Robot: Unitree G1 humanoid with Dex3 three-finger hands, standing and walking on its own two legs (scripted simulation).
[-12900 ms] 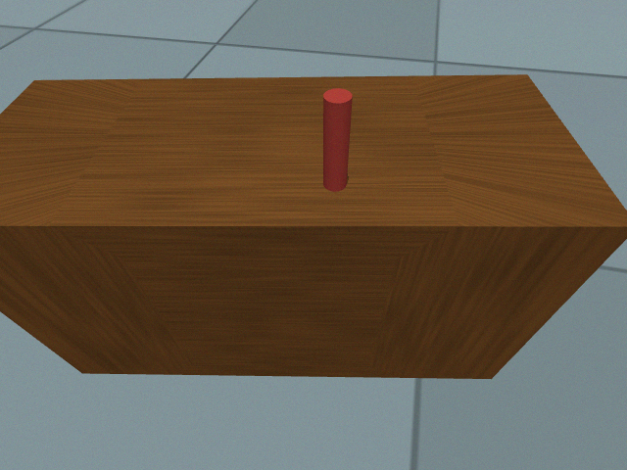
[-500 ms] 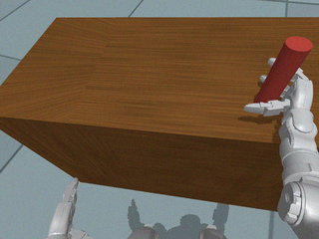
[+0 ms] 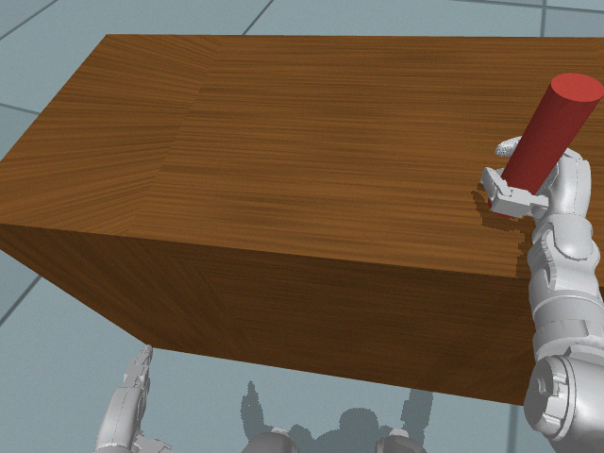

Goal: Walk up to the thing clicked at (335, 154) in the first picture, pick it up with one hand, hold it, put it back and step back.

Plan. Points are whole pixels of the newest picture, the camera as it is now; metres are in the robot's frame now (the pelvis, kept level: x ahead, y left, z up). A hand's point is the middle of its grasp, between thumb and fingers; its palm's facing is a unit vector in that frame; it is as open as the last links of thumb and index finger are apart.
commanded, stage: settle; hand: right
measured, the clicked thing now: (535, 156) +0.46 -0.22 +0.13
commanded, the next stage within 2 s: lift in 0.80 s
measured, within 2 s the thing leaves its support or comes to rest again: leaves its support in 0.04 s
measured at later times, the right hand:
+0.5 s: hand (531, 149) +0.46 -0.21 +0.14, palm faces +0.19 +0.98 +0.00, open 6.1 cm
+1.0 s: hand (533, 127) +0.47 -0.20 +0.16, palm faces +0.18 +0.98 +0.00, open 6.1 cm
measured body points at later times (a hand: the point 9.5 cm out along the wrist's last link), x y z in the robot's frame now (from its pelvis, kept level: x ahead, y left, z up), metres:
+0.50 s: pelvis +0.00 +0.00 +0.02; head +0.05 -0.02 +0.47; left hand +0.15 +0.26 -0.03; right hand +0.45 -0.26 +0.14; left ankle -0.01 +0.14 -0.69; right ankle +0.02 -0.12 -0.69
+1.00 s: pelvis +0.01 +0.00 +0.03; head +0.06 -0.01 +0.48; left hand +0.16 +0.26 -0.03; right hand +0.46 -0.26 +0.16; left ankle -0.01 +0.14 -0.69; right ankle +0.02 -0.12 -0.69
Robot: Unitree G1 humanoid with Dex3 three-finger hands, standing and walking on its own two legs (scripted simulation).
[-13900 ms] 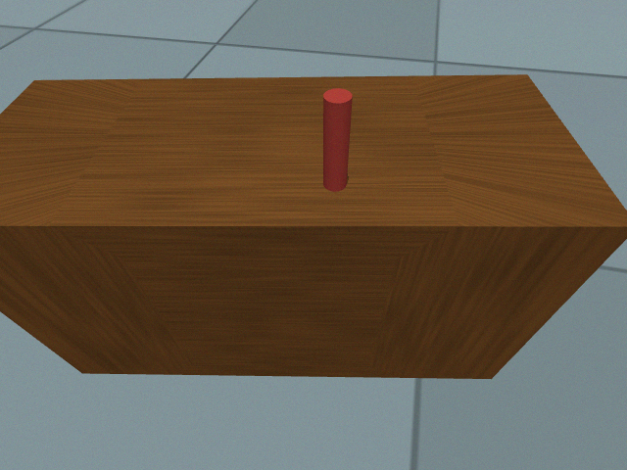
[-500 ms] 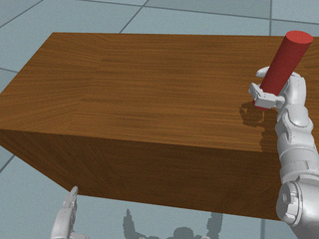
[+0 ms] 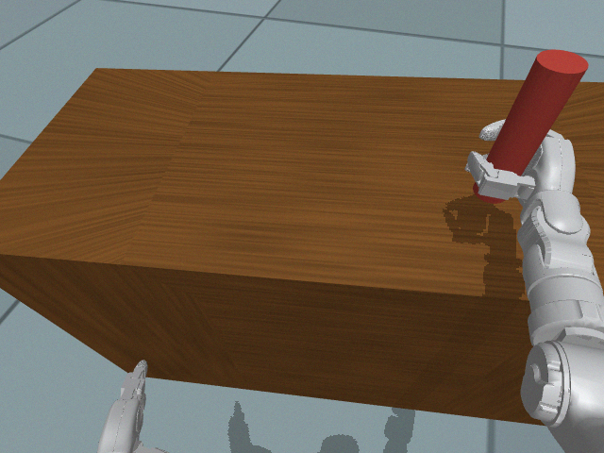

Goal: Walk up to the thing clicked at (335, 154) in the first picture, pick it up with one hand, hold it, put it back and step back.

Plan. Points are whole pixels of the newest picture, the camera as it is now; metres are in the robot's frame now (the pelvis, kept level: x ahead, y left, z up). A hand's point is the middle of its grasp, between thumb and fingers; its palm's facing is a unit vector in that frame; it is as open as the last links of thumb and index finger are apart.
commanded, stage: lift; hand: right
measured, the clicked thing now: (519, 137) +0.46 -0.21 +0.17
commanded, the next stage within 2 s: hold in 1.28 s
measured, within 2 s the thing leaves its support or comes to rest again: neither
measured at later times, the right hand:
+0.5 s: hand (513, 146) +0.41 -0.18 +0.20, palm faces +0.16 +0.99 -0.02, open 6.1 cm
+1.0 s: hand (538, 151) +0.35 -0.17 +0.25, palm faces +0.16 +0.99 -0.02, open 6.1 cm
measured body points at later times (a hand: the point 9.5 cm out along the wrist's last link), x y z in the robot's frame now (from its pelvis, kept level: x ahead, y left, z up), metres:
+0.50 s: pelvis +0.01 +0.01 +0.01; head +0.01 +0.02 +0.46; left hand +0.16 +0.26 -0.06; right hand +0.40 -0.23 +0.20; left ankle -0.02 +0.14 -0.72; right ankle +0.01 -0.12 -0.72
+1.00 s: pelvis -0.01 +0.02 +0.02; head -0.04 +0.05 +0.47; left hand +0.16 +0.27 -0.06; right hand +0.34 -0.22 +0.25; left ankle -0.02 +0.14 -0.72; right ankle +0.01 -0.12 -0.72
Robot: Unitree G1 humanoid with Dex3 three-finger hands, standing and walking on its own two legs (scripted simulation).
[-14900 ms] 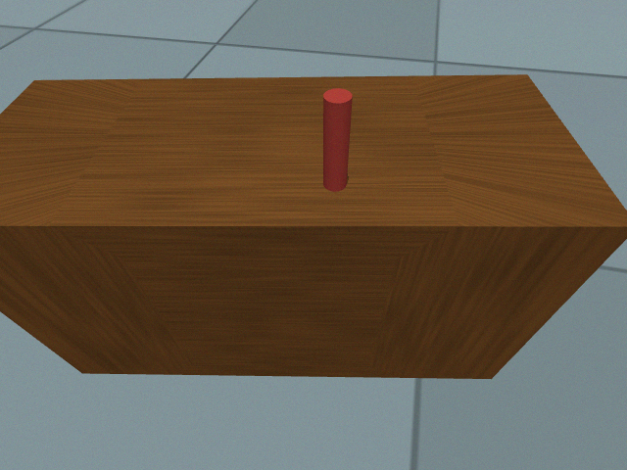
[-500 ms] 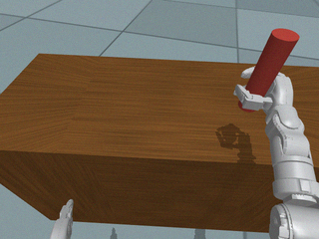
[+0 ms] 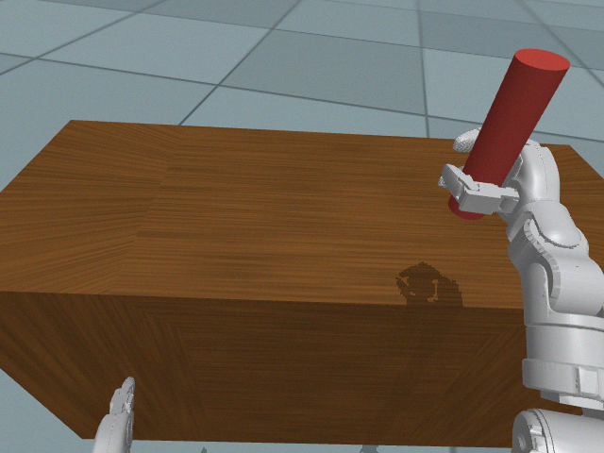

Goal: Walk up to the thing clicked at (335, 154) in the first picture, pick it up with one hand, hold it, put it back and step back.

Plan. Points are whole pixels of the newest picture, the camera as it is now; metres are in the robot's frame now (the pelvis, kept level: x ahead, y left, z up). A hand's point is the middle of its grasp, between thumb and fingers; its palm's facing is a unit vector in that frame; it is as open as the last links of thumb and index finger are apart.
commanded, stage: lift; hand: right
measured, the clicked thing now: (497, 146) +0.37 -0.18 +0.27
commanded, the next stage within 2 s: hold in 0.28 s
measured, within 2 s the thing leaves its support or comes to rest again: neither
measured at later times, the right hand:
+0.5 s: hand (483, 169) +0.35 -0.17 +0.25, palm faces +0.13 +0.99 -0.03, open 6.1 cm
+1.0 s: hand (490, 152) +0.35 -0.17 +0.28, palm faces +0.11 +0.99 -0.02, open 6.1 cm
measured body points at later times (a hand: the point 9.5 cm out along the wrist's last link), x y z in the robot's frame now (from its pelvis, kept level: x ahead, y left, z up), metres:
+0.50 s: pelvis +0.00 +0.00 +0.00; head -0.04 +0.03 +0.45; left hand +0.17 +0.26 -0.07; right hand +0.34 -0.22 +0.26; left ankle -0.02 +0.12 -0.73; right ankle +0.03 -0.14 -0.73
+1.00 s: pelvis +0.01 +0.00 +0.00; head -0.03 +0.04 +0.45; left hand +0.18 +0.26 -0.08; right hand +0.34 -0.22 +0.28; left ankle -0.02 +0.12 -0.73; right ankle +0.03 -0.14 -0.73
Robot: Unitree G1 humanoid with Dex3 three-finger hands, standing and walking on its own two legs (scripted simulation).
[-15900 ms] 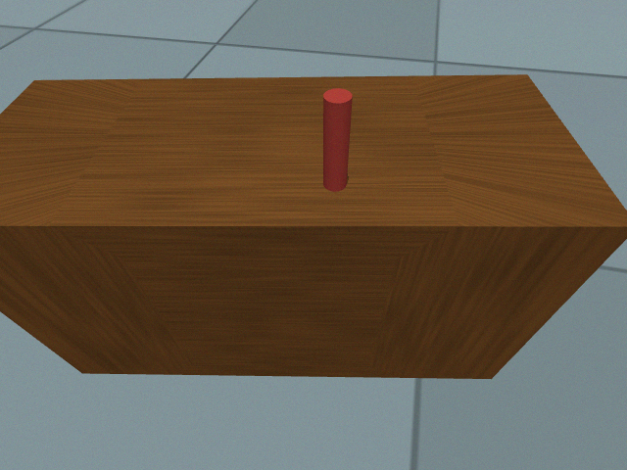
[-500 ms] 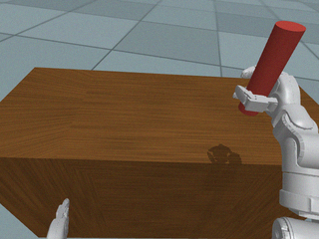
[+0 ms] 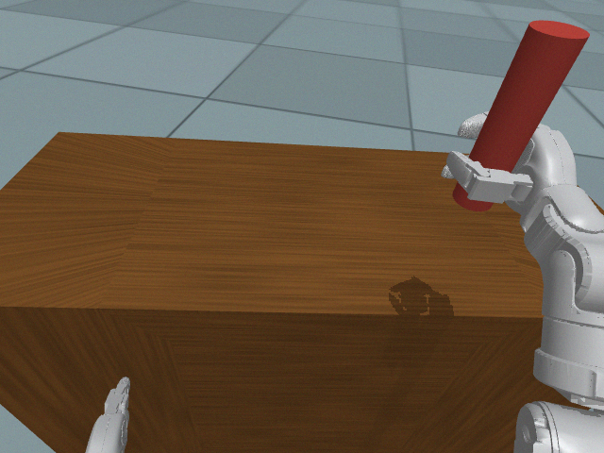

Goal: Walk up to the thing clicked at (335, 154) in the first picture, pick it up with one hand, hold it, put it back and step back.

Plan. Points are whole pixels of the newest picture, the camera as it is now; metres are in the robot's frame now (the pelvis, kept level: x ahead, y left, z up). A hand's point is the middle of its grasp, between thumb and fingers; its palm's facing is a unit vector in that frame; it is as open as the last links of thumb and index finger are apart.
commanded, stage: hold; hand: right
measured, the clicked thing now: (507, 129) +0.34 -0.18 +0.32
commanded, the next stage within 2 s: crouch in 1.98 s
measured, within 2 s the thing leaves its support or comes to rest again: neither
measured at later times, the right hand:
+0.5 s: hand (486, 170) +0.33 -0.17 +0.28, palm faces +0.10 +0.99 -0.03, open 6.1 cm
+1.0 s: hand (482, 168) +0.33 -0.16 +0.28, palm faces +0.10 +0.99 -0.03, open 6.1 cm
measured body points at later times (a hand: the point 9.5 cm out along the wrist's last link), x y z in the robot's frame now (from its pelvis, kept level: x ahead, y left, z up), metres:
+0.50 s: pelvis -0.01 +0.00 +0.00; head -0.06 +0.03 +0.45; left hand +0.16 +0.25 -0.08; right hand +0.32 -0.22 +0.28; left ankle -0.03 +0.12 -0.74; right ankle +0.02 -0.14 -0.74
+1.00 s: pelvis -0.01 +0.00 +0.00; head -0.06 +0.04 +0.44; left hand +0.16 +0.26 -0.08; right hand +0.32 -0.22 +0.28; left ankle -0.03 +0.12 -0.74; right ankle +0.02 -0.14 -0.74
